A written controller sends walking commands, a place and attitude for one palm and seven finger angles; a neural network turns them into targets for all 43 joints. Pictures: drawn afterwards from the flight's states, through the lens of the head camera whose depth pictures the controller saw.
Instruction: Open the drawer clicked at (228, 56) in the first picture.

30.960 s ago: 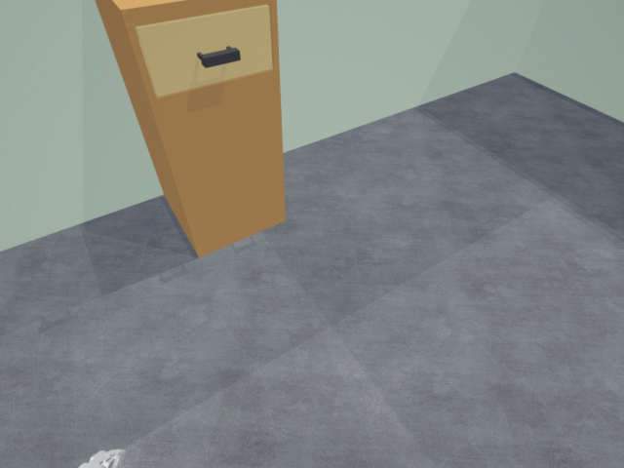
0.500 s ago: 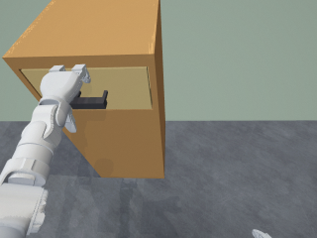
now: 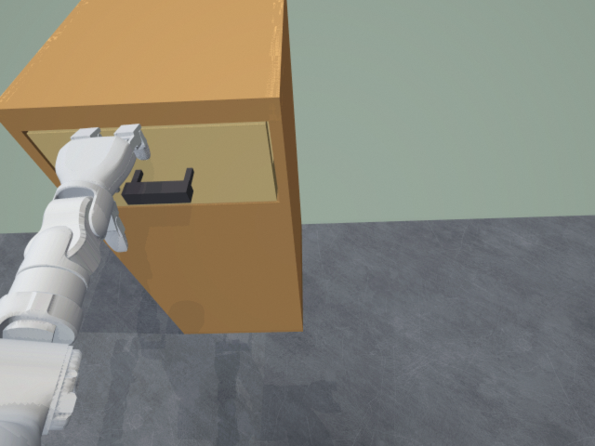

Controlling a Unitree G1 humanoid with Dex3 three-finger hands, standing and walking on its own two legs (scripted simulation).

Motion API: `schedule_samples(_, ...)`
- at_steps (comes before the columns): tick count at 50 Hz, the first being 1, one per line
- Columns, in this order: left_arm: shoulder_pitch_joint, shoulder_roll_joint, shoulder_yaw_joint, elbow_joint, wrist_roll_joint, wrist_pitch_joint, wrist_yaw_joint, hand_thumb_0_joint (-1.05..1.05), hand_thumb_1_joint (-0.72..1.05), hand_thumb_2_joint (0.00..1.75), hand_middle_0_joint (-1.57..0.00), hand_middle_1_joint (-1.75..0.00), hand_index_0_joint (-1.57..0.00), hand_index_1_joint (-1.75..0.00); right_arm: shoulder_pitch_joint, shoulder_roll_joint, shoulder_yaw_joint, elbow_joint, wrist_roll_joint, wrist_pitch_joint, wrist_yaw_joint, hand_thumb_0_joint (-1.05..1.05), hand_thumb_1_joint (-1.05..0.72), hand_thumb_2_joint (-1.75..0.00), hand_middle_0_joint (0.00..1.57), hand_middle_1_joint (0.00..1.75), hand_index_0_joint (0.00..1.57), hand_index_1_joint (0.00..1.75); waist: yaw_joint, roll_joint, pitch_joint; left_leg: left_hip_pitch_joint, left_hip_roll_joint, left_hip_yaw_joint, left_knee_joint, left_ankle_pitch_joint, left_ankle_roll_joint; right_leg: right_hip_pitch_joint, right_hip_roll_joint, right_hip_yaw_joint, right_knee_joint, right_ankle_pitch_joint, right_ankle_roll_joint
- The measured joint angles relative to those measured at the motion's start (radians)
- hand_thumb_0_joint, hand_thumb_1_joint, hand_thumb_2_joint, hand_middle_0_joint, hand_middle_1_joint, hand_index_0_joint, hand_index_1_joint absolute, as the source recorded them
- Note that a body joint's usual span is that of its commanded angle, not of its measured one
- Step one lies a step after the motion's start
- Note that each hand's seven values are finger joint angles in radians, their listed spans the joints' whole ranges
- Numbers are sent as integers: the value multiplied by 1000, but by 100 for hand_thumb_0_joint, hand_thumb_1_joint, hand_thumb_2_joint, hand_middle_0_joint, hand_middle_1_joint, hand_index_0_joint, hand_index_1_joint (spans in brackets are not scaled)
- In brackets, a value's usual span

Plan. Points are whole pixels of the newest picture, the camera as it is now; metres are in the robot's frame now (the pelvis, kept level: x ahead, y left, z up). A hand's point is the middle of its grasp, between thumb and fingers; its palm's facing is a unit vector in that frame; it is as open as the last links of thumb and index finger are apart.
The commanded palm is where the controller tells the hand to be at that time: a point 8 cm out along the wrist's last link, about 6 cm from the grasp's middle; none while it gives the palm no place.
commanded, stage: re-aim the fingers above the handle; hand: left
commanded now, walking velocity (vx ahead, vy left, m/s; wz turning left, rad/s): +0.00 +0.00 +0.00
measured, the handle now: (161, 183) +0.51 +0.25 +0.04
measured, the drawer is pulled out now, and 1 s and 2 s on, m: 0.00 0.00 0.00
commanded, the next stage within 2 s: lower the fingers behind the handle in 1.30 s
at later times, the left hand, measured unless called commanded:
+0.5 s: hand (143, 194) +0.44 +0.24 +0.09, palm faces -0.05 -0.01 -1.00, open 13.8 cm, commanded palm +0.41 +0.24 +0.15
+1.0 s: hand (156, 207) +0.42 +0.22 +0.08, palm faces -0.12 -0.04 -0.99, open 13.8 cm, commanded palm +0.42 +0.25 +0.15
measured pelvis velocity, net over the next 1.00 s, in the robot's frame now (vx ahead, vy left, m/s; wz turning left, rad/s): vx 0.01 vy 0.00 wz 0.02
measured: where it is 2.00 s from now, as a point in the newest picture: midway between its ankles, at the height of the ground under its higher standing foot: outside the picture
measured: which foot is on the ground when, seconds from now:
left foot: down 0.00-1.00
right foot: down 0.00-1.00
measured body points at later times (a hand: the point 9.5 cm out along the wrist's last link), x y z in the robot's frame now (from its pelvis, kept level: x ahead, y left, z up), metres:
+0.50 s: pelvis +0.01 +0.01 +0.00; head +0.05 -0.02 +0.45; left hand +0.43 +0.24 +0.14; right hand +0.10 -0.25 -0.14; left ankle -0.03 +0.11 -0.73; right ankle +0.01 -0.11 -0.73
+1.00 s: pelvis +0.01 +0.00 +0.00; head +0.06 -0.02 +0.45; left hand +0.42 +0.22 +0.13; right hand +0.12 -0.27 -0.13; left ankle -0.03 +0.11 -0.73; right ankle +0.01 -0.11 -0.73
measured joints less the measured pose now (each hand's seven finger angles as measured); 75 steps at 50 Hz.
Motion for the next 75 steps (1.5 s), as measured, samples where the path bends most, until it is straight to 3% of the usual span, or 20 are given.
schedule_samples(6, 3, -39, -51, -32, -14, -35, -49, 0, -49, 30, -32, -120, -32, -120, -7, 4, 5, -9, -3, -1, -11, 0, -91, -90, 20, 30, 20, 30, -4, -8, 1, 13, -6, -5, 0, -2, 6, 18, -6, -4, -6, 0, 5)
schedule_samples(12, -8, -56, -4, -44, 20, -84, 13, 0, -49, 30, -32, -120, -32, -120, -30, 14, 12, -22, -11, -9, -7, 0, -91, -90, 20, 30, 20, 30, -16, -15, 4, 0, -7, 8, 12, -8, 9, -1, -7, 9, 9, -3, 8)
schedule_samples(17, -16, -54, 0, -35, 22, 6, 59, 0, -49, 30, -32, -120, -32, -120, -20, 21, 8, -21, -10, -10, 19, 0, -91, -90, 20, 30, 20, 30, -3, -3, -10, -5, -7, 16, 5, -8, 10, -9, -5, 17, 3, -1, 11)
schedule_samples(22, 14, -76, -62, -53, -4, 97, 4, 0, -49, 30, -31, -120, -31, -120, -10, 18, 13, -14, 0, 10, 27, 0, -91, -90, 20, 30, 20, 30, 10, 11, -17, 19, -9, 11, -13, -5, 12, 18, -7, 12, -14, -1, 13)
schedule_samples(25, 35, -98, -92, -84, -19, 87, -40, 0, -49, 30, -31, -120, -32, -120, -15, 19, 17, -15, 0, 15, 16, 0, -91, -90, 20, 30, 20, 30, 9, 8, -10, 36, -11, 3, -19, -4, 12, 36, -10, 4, -19, -4, 12)
schedule_samples(28, 60, -112, -88, -130, -19, 35, -53, 0, -49, 30, -32, -120, -32, -120, -26, 21, 17, -21, -7, 12, 3, 0, -91, -90, 20, 30, 20, 30, 6, 1, -3, 47, -10, 0, -20, -6, 10, 47, -9, 2, -18, -7, 10)
schedule_samples(33, 49, -102, -38, -136, 9, -22, 7, 0, -49, 30, -32, -120, -32, -120, -51, 21, 16, -24, -13, -2, 0, 0, -91, -90, 20, 30, 20, 30, 2, -4, 4, 47, -6, 3, -14, -9, 3, 42, -4, 5, -7, -12, 5)
schedule_samples(38, 11, -54, 0, -64, 19, 50, 39, 1, -49, 30, -32, -120, -32, -120, -61, 16, 20, -20, -8, -4, 8, 0, -91, -90, 20, 30, 20, 30, 9, 2, 0, 43, -1, 10, -25, -3, -1, 32, 1, 11, -10, -7, 1)
schedule_samples(43, 32, -32, -51, -56, -20, 114, -57, 0, -49, 30, -31, -120, -31, -120, -38, 5, 19, -28, 3, 10, 5, 0, -91, -90, 20, 30, 20, 30, 19, 10, -7, 51, -1, -2, -39, 4, -2, 46, 1, -1, -26, -5, -1)
schedule_samples(48, 62, -67, -102, -121, -49, 13, -128, 0, -49, 30, -31, -120, -32, -120, -35, 0, 15, -24, -4, 8, -16, 0, -91, -90, 20, 30, 20, 30, 17, -5, 12, 53, -3, -25, -21, -3, -4, 61, -4, -23, -18, -14, -3)
schedule_samples(51, 51, -81, -90, -135, -28, -73, -93, 0, -49, 30, -32, -120, -32, -120, -49, 4, 11, -24, -11, -4, -23, 0, -91, -90, 20, 30, 20, 30, 7, -18, 24, 33, -3, -26, 1, -10, -5, 42, -4, -24, 1, -19, -4)
schedule_samples(54, 31, -76, -41, -134, 7, -117, -10, 0, -49, 30, -32, -120, -32, -120, -58, 9, 7, -24, -19, -17, -19, 0, -91, -90, 20, 30, 20, 30, -5, -20, 22, 5, 0, -17, 19, -15, -6, 11, -1, -15, 17, -20, -5)
schedule_samples(57, -6, -56, 9, -100, 25, -78, 75, 0, -49, 30, -32, -120, -32, -120, -59, 14, 5, -13, -21, -24, -6, 0, -91, -90, 20, 30, 20, 30, -10, -13, 15, -10, 2, -3, 22, -16, -5, -11, 2, -1, 23, -16, -3)
schedule_samples(60, -24, -38, 12, -57, 15, -27, 92, 0, -49, 30, -35, -122, -34, -122, -48, 15, 12, 2, -15, -10, 8, 0, -91, -90, 20, 30, 20, 30, -3, 2, -2, -5, 3, 12, 6, -11, -3, -13, 5, 14, 12, -9, 0)
schedule_samples(63, -26, -42, -18, -3, 7, 75, 36, 0, -49, 30, -35, -123, -35, -123, -37, 13, 27, 7, 2, 14, 14, 0, -91, -90, 20, 30, 20, 30, -1, 15, -14, 17, 2, 20, -18, -3, 0, 3, 5, 22, -6, -1, 3)
schedule_samples(66, -11, -33, -23, 35, -14, 112, -45, 0, -49, 30, -34, -122, -34, -123, -29, 15, 40, -8, 13, 26, 2, 0, -91, -90, 20, 30, 20, 30, -11, 17, -9, 37, 0, 21, -36, 6, 3, 22, 4, 22, -20, 5, 4)
schedule_samples(68, 6, -29, -28, 23, -24, 90, -93, 0, -49, 30, -33, -122, -33, -122, -19, 17, 39, -21, 11, 23, -8, 0, -91, -90, 20, 30, 20, 30, -14, 11, 0, 42, -1, 14, -37, 9, 3, 30, 2, 16, -24, 7, 4)
schedule_samples(71, 38, -36, -48, -52, -28, 5, -120, 0, -49, 30, -33, -121, -33, -121, -2, 17, 23, -32, 0, 8, -21, 0, -91, -90, 20, 30, 20, 30, -4, -2, 13, 39, -2, 3, -27, 7, 3, 36, 0, 5, -22, 5, 3)
schedule_samples(75, 36, -64, -57, -105, -6, -110, -61, 0, -49, 30, -33, -121, -33, -121, -3, 10, 4, -20, -12, -9, -23, 0, -91, -90, 20, 30, 20, 30, 2, -18, 17, 11, -6, -9, 9, -5, 3, 17, -6, -6, 3, -5, 3)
